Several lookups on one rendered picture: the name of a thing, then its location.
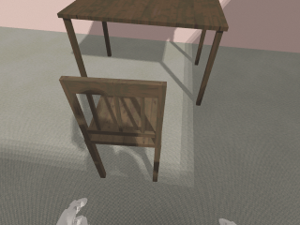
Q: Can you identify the table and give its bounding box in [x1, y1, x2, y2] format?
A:
[57, 0, 229, 106]

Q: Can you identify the left robot hand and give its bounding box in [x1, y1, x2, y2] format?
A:
[56, 198, 90, 225]

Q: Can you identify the chair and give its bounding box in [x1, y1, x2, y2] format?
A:
[59, 76, 167, 182]

